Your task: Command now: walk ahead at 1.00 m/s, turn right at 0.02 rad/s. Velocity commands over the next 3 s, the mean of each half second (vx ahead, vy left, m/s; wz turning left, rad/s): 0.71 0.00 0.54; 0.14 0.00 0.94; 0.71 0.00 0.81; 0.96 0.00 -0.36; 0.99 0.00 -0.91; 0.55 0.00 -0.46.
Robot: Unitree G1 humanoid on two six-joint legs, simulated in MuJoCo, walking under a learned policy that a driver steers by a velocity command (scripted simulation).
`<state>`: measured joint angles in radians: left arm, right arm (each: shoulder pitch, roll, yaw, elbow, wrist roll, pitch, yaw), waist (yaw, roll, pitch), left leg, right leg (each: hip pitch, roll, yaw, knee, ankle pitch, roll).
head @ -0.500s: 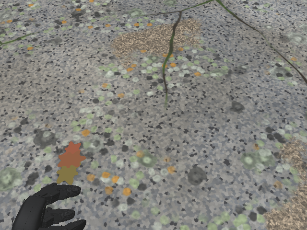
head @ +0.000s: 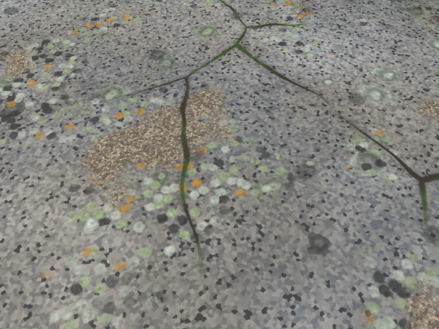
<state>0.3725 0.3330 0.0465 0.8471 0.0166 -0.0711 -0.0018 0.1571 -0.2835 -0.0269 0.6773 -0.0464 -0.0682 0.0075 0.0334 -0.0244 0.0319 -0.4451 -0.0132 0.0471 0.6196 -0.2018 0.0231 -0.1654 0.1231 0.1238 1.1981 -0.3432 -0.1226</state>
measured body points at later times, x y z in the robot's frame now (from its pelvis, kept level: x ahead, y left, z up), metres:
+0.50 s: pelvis +0.40 +0.00 +0.02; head +0.44 +0.00 +0.47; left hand +0.48 +0.30 -0.07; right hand +0.59 -0.26 -0.09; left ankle +0.34 +0.12 -0.62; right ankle +0.46 -0.10 -0.72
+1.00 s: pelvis +0.56 +0.06 +0.02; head +0.59 +0.11 +0.46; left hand +0.53 +0.40 -0.07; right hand +0.88 -0.03 -0.06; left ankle +0.56 +0.17 -0.72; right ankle +0.73 -0.02 -0.68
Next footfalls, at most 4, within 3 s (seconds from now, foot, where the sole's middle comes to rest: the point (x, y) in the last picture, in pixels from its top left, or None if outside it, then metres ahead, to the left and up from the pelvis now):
0.32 right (268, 319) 0.50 -0.09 -0.76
0.74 left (174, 287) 0.59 0.19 -0.76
1.12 right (225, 239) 0.76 0.04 -0.76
1.58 left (94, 276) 0.62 0.45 -0.76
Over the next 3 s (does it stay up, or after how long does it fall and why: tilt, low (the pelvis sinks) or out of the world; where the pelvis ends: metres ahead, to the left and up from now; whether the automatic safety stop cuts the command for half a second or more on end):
stays up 1.33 1.22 0.01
